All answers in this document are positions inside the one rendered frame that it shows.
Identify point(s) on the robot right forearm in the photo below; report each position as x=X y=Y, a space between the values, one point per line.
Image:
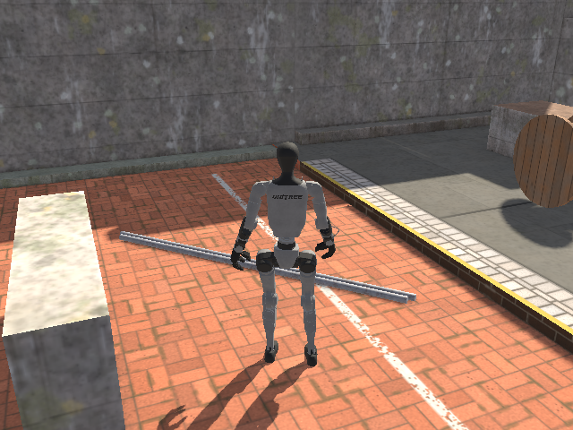
x=327 y=235

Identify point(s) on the left robot hand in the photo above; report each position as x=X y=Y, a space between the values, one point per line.
x=235 y=257

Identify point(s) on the right robot hand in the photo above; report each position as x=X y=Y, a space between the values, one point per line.
x=322 y=246

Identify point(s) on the robot thigh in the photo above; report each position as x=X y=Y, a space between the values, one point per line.
x=266 y=269
x=307 y=267

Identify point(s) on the right robot thigh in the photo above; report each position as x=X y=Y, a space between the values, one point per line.
x=307 y=267

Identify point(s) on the left robot upper arm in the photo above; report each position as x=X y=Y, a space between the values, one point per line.
x=258 y=190

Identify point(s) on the right robot upper arm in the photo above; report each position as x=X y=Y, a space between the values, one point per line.
x=319 y=204

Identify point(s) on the robot left forearm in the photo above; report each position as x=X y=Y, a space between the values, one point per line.
x=242 y=237

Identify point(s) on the left robot thigh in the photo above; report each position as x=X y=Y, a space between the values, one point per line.
x=266 y=269

